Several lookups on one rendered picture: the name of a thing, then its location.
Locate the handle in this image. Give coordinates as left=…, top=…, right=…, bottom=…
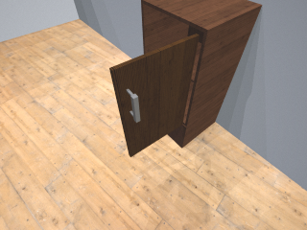
left=126, top=89, right=141, bottom=123

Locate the cupboard door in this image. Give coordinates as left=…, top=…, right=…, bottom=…
left=109, top=34, right=200, bottom=157

